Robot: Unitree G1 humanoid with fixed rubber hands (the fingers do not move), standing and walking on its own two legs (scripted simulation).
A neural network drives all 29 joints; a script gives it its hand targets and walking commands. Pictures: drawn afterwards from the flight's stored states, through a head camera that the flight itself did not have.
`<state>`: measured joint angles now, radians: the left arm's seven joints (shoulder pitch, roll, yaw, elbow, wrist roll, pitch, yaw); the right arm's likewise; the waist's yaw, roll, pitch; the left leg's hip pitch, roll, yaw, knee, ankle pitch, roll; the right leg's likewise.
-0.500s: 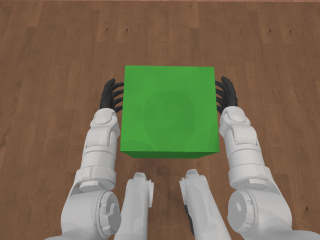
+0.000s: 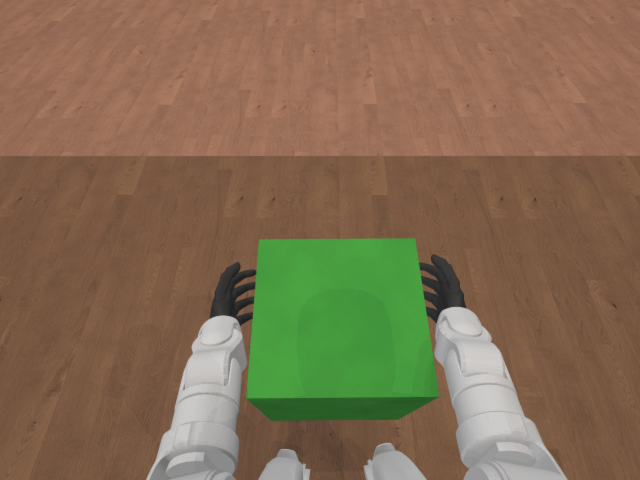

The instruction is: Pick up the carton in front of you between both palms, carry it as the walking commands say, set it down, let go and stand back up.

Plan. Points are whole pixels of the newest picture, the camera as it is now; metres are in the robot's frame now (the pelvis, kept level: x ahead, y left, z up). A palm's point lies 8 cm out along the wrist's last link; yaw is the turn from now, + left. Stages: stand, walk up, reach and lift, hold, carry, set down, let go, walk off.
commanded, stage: reach and lift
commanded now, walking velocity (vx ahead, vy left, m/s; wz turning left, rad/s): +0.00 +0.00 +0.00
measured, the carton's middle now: (335, 338) +0.34 +0.00 -0.10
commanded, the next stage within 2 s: hold in 1.42 s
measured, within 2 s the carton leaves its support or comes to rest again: neither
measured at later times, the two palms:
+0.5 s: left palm (191, 301) +0.31 +0.15 +0.10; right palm (487, 285) +0.31 -0.15 +0.10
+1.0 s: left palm (188, 296) +0.31 +0.15 +0.11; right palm (490, 280) +0.31 -0.15 +0.11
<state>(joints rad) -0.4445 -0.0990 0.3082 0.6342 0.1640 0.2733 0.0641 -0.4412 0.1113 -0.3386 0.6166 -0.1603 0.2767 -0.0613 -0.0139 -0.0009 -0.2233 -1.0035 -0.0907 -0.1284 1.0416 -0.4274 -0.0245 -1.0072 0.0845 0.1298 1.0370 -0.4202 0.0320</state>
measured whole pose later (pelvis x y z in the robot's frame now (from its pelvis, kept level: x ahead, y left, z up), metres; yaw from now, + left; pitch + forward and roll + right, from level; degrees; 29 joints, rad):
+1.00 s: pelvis +0.02 +0.00 +0.08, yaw +0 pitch -4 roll +0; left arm -0.31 -0.16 0.29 0.36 0.29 0.63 -0.01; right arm -0.32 0.17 -0.30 0.36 -0.30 0.62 0.01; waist 0.00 0.00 -0.01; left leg -0.15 -0.04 -0.14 0.42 -0.21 -0.01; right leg -0.15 0.04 0.14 0.42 -0.21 0.01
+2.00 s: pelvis +0.02 +0.00 +0.08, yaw +0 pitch -7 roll +0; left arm -0.30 -0.16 0.26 0.27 0.29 0.75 -0.01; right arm -0.31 0.16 -0.27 0.27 -0.29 0.74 0.01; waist 0.00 0.00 0.01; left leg -0.06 -0.04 -0.13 0.37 -0.19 -0.01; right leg -0.06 0.04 0.13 0.38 -0.19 0.01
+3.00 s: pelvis +0.09 +0.00 +0.07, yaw +1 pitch +4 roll +1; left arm -0.17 -0.13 0.10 -0.13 0.14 1.04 0.09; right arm -0.18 0.10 -0.13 -0.13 -0.11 1.03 -0.06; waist 0.00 -0.02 -0.17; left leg -0.27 0.03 0.06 0.54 -0.34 -0.01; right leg -0.24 -0.04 -0.01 0.55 -0.38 0.02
